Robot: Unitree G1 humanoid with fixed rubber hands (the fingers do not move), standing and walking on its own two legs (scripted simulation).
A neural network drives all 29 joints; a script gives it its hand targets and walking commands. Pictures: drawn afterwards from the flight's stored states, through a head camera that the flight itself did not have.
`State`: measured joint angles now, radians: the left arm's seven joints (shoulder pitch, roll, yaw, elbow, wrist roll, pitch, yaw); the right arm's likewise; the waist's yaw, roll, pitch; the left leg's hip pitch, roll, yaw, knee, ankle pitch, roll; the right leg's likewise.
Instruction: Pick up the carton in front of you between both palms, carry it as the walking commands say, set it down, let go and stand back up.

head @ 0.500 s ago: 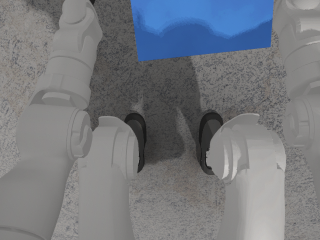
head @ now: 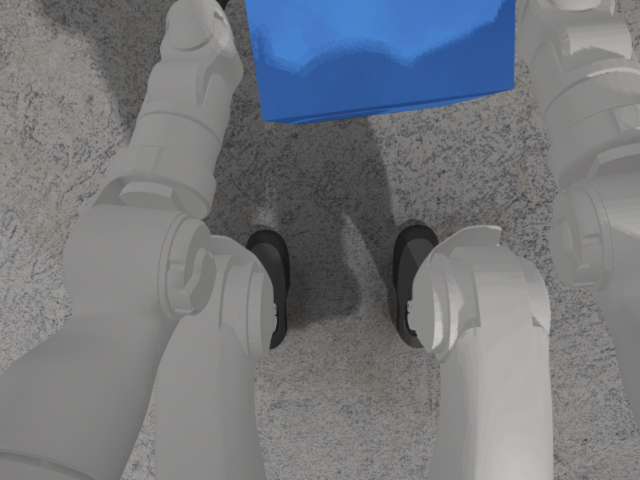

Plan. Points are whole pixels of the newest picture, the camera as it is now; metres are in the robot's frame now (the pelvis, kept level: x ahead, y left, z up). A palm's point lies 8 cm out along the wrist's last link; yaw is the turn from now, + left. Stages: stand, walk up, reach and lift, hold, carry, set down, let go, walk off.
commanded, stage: reach and lift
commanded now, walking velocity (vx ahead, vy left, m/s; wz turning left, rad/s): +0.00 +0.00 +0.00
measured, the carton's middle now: (366, 15) +0.53 -0.05 -0.25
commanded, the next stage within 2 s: none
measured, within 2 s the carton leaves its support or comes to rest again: leaves its support in 0.18 s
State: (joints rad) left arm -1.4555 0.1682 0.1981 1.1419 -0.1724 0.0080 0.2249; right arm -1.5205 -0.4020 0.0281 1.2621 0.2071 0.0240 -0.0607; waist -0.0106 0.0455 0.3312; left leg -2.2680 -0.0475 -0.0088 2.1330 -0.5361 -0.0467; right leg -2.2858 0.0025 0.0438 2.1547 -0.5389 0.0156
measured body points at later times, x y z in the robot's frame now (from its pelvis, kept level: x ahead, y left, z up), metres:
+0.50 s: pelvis +0.00 +0.00 +0.03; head +0.29 -0.05 +0.37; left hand +0.52 +0.10 -0.06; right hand +0.51 -0.21 -0.06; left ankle +0.12 +0.13 -0.34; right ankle +0.12 -0.13 -0.34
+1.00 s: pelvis +0.02 +0.02 +0.16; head +0.25 -0.02 +0.55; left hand +0.50 +0.10 +0.10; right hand +0.47 -0.20 +0.09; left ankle +0.12 +0.13 -0.34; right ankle +0.11 -0.12 -0.34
